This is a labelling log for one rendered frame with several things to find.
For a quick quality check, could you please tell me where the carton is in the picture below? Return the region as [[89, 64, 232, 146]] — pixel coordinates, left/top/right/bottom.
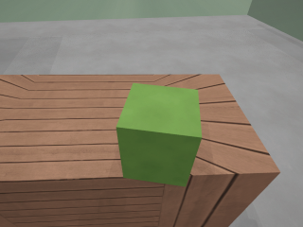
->
[[116, 83, 203, 187]]

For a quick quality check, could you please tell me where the pedestal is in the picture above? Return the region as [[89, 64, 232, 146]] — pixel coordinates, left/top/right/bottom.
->
[[0, 74, 280, 227]]

